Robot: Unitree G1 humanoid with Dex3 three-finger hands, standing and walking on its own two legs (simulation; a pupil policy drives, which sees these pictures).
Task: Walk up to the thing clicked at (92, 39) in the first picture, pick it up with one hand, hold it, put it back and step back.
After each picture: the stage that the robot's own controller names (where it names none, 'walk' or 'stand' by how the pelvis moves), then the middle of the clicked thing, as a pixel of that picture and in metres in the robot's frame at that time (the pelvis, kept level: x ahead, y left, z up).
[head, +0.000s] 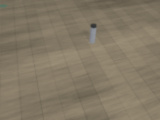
stand; (92, 33) +1.56 -0.15 -0.65
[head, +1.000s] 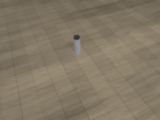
walk; (77, 45) +1.42 +0.16 -0.63
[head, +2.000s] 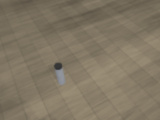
walk; (60, 74) +0.92 +0.28 -0.65
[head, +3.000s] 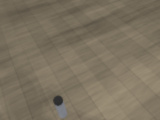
walk; (60, 107) +0.59 +0.23 -0.65
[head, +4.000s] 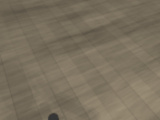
stand; out of the picture +0.46 +0.19 -0.64
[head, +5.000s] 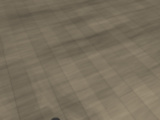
stand; out of the picture +0.45 +0.18 -0.65
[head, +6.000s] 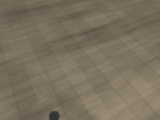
stand; out of the picture +0.48 +0.20 -0.66
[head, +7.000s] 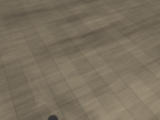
stand; out of the picture +0.46 +0.20 -0.66
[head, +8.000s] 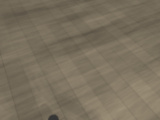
stand; out of the picture +0.46 +0.20 -0.66
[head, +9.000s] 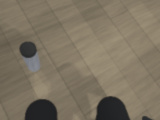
go down; (31, 58) +0.52 +0.21 -0.36
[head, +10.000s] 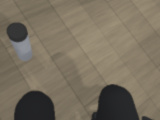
go down; (21, 44) +0.54 +0.22 -0.26
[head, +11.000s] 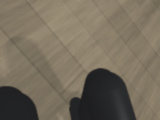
close in; out of the picture +0.53 +0.26 -0.18
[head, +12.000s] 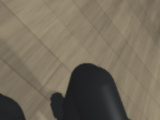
close; out of the picture +0.51 +0.29 -0.17
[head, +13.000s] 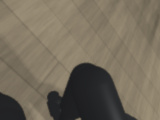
lift; out of the picture +0.48 +0.26 -0.18
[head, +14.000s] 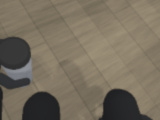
lift; (19, 68) +0.37 +0.21 -0.03
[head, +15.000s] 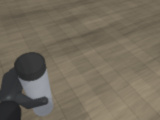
hold; (38, 89) +0.31 +0.15 +0.10
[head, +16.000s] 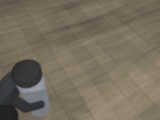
hold; (34, 92) +0.32 +0.16 +0.05
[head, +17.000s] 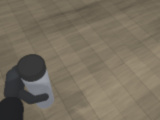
crouch; (39, 86) +0.35 +0.14 +0.01
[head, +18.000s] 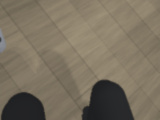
lower; out of the picture +0.50 +0.22 -0.05
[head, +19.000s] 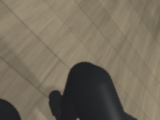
lower; out of the picture +0.48 +0.27 -0.18
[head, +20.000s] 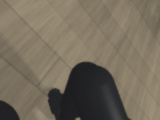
lower; out of the picture +0.49 +0.28 -0.18
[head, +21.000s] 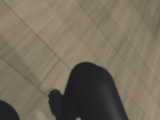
lower; out of the picture +0.49 +0.27 -0.18
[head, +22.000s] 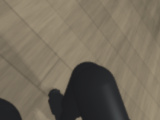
lower; out of the picture +0.48 +0.27 -0.18
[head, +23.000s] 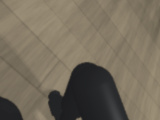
open; out of the picture +0.49 +0.25 -0.18
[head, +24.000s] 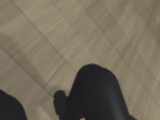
stand; out of the picture +0.48 +0.25 -0.18
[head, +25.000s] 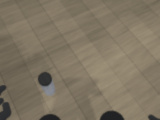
walk; (47, 85) +0.47 +0.17 -0.44
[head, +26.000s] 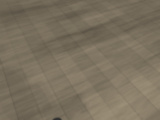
stand; out of the picture +0.43 +0.15 -0.60
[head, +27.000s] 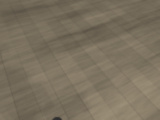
stand; out of the picture +0.44 +0.16 -0.60
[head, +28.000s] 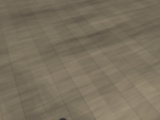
stand; out of the picture +0.45 +0.14 -0.64
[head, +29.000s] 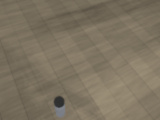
walk; (59, 107) +0.47 +0.12 -0.63
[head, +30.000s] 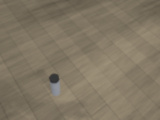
walk; (55, 85) +0.63 +0.17 -0.63
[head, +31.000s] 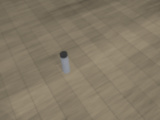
walk; (65, 62) +0.98 +0.23 -0.63
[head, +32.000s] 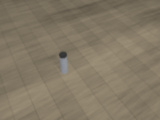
stand; (63, 63) +1.04 +0.18 -0.65
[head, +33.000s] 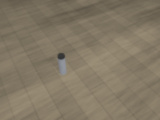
stand; (62, 64) +1.07 +0.20 -0.66
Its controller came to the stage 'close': yes
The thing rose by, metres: 0.69
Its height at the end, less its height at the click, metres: +0.00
